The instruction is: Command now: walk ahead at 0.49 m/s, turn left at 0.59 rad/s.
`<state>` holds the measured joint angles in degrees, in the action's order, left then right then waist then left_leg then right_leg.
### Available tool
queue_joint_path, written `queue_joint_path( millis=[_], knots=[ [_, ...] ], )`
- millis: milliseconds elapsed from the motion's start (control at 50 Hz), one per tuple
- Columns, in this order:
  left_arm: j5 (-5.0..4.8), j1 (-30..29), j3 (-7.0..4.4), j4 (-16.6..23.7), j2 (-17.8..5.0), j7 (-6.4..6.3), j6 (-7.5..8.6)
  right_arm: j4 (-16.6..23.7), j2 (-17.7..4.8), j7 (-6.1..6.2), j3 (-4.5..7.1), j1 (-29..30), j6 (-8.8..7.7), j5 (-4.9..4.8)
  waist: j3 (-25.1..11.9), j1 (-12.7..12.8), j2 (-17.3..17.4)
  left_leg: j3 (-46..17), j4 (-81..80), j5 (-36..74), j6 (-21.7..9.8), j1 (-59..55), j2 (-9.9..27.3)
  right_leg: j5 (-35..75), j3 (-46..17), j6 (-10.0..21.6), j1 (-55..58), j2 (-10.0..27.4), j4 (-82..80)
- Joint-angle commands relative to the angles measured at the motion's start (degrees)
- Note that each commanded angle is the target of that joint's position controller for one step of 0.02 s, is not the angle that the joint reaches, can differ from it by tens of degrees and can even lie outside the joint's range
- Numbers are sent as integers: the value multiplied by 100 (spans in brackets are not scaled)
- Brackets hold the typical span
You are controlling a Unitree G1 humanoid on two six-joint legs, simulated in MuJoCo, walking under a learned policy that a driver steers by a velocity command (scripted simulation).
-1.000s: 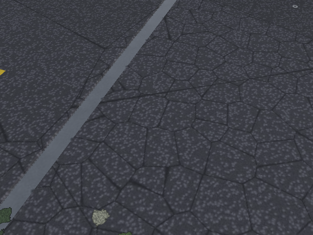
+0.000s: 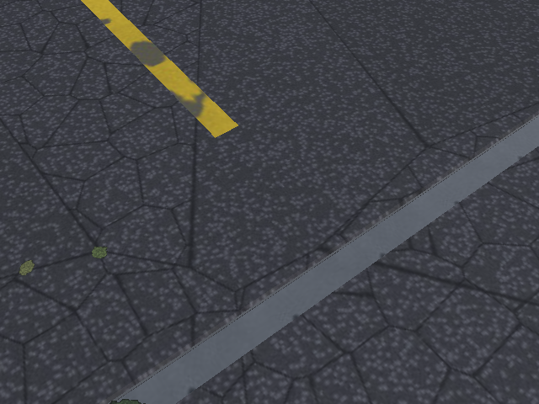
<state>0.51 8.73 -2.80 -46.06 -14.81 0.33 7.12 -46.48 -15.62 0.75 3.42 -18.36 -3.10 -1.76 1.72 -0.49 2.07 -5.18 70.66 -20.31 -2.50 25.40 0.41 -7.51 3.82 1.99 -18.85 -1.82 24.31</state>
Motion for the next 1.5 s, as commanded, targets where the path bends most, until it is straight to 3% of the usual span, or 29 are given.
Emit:
queue_joint_path(
  millis=[20,180,280,320,360,380,400,420,440,500,580,720,820,880,920,940,960,980,1000,1040,1100,1160,1300,1400,1420,1440,1460,1480,1500],
  knots=[
    [-2,167,-137,116,-483,29,82,467,-196,-28,85,-198,36,-26,-275,-2,-650,-146,-20,327,9,1015,699,114,-1483,960,928,1619,-1545],
    [-60,536,-261,-172,-921,21,27,1032,-86,-165,-19,984,-15,60,19,267,-394,121,-2238,2015,60,1366,696,1024,-117,952,1185,1543,-1709],
    [-221,983,-288,-412,-1174,41,-135,1392,-166,-312,-57,1797,-55,39,287,480,-500,545,-3355,1570,-84,1158,478,792,-46,828,1767,1805,-1497],
    [-264,991,-301,-484,-1266,26,-227,1448,-317,-337,-1,1695,-68,66,192,293,-644,727,-3657,1050,-261,803,288,1614,-16,727,2066,1925,-1070],
    [-234,938,-235,-508,-1175,-6,-297,1027,-748,-292,261,295,-74,106,-662,-478,-574,1062,-4096,1348,-527,-1336,-210,3240,450,439,1672,1534,718],
    [-79,938,-106,-348,-904,-27,-273,822,-1262,-194,449,-771,-39,116,-1412,-895,42,-135,-3965,1583,-855,-3126,661,1888,635,152,372,1238,2561],
    [-20,1542,128,-182,-152,50,-125,789,-1862,-173,510,-869,-39,129,-2071,-348,1546,-3128,-4719,703,-1838,-4721,2102,-2326,230,-165,-1884,201,4580],
    [-229,1161,-8,-281,-754,89,20,824,-1259,-197,361,-996,-95,129,-2290,-666,795,-3714,-5255,532,-1819,-4663,2222,-2564,-754,-79,-2428,313,5290],
    [-382,657,-79,-79,-944,102,66,809,-1032,-217,273,-660,-143,164,-1461,-588,624,-2742,-5235,1116,-1540,-4064,2011,-2070,-702,17,-2819,572,5344],
    [-159,538,-94,-93,-774,45,-46,920,-497,-256,122,314,-188,188,-713,9,249,-1159,-5598,2244,-1197,-2182,1367,-959,-728,-6,-1955,1111,4435],
    [-122,531,-64,-94,-482,28,-282,721,-624,-209,175,272,-332,183,-386,216,91,-521,-6156,2646,-1279,-1731,1279,-318,-690,-175,-1935,1091,3742],
    [-171,-548,-6,221,-321,136,-283,321,-767,-56,217,-90,-339,226,145,-215,115,604,-6460,2265,-862,-2040,1198,1471,-659,-130,-2168,763,1734],
    [-163,-1100,17,590,-301,307,-258,45,-822,-4,253,-290,-236,149,355,-396,84,957,-6109,2613,-690,-2956,1499,1034,-458,106,-2438,641,1113],
    [-158,-910,-56,728,-450,401,-260,67,-1008,62,300,-94,-113,129,73,-172,293,1219,-5279,4759,-483,-3246,1534,164,8,369,-1838,302,1054],
    [-167,325,-285,492,-823,369,-293,137,-1106,134,307,65,0,123,-684,513,321,1519,-3513,6235,-227,-2952,1272,63,327,663,-116,-221,826],
    [-165,1279,-477,310,-1265,273,-322,238,-1035,175,253,-5,-18,160,-1239,912,-94,1534,-1898,5051,4,-1713,1039,272,-531,967,1641,160,735],
    [-186,1506,-599,315,-1903,211,-321,498,-142,53,-34,-657,-185,346,-1863,358,-1713,1210,366,-202,433,967,-124,-274,-3720,2093,3842,1757,401],
    [-181,1707,-484,384,-1529,206,-287,526,-462,-47,-28,-270,-438,157,-2651,680,-1336,-77,1221,-1246,358,1783,-396,-962,-5358,2378,4451,2128,-576],
    [-141,1510,-415,381,-1216,184,-266,694,-767,-107,52,293,-569,-51,-1839,789,-1016,-213,1192,-789,204,2284,-36,-752,-4468,2004,3995,1946,-655],
    [-164,717,-304,585,-850,159,-264,775,-740,-36,46,702,-622,133,-857,347,-140,-68,173,-37,148,1809,421,317,-3156,1625,2168,1474,-721],
    [-95,393,-264,787,-753,108,-265,833,-677,-11,106,467,-412,260,-565,-65,-340,0,-600,204,316,1046,592,1223,-2538,1627,953,1154,-1075],
    [-133,583,-328,757,-981,4,-255,986,-466,19,39,815,-299,298,-338,-19,-369,197,-1578,857,548,1032,492,1597,-2041,1542,418,938,-1180],
    [-228,1191,-339,603,-1016,-106,-409,1301,-416,-119,-3,2072,-402,156,-262,506,-726,185,-3926,2411,564,391,-56,547,-2220,1062,597,726,-712],
    [-187,984,-308,712,-860,-129,-480,1153,-800,-142,220,1251,-545,151,-557,-66,-947,158,-4696,1750,94,-946,-70,763,-2792,728,1008,685,403],
    [-132,875,-200,828,-568,-99,-449,1081,-1049,-93,308,488,-568,251,-1213,-445,-647,-418,-4540,1651,-260,-2289,635,554,-2442,524,483,401,1623],
    [-226,1524,-91,951,-236,-106,-395,940,-1535,-61,443,-283,-506,358,-2103,-390,773,-2525,-4652,793,-1139,-4489,1935,-1046,-1573,79,-1428,-409,3565],
    [-263,1681,-88,985,-526,-105,-365,852,-1272,-107,402,-433,-445,216,-2118,-360,1567,-4026,-5152,-389,-1368,-4674,2472,-2657,-1449,-13,-2492,-197,4584],
    [-278,1294,-212,942,-986,-95,-396,929,-831,-84,283,-168,-409,169,-1315,-455,831,-3398,-5277,-888,-1135,-3986,2274,-2182,-1503,-56,-2823,118,5056],
    [-220,890,-233,1019,-1022,-93,-440,969,-684,-66,225,109,-354,191,-772,-420,364,-2578,-5353,-433,-932,-3251,2028,-1734,-1261,-93,-2763,313,5109]
  ],
)
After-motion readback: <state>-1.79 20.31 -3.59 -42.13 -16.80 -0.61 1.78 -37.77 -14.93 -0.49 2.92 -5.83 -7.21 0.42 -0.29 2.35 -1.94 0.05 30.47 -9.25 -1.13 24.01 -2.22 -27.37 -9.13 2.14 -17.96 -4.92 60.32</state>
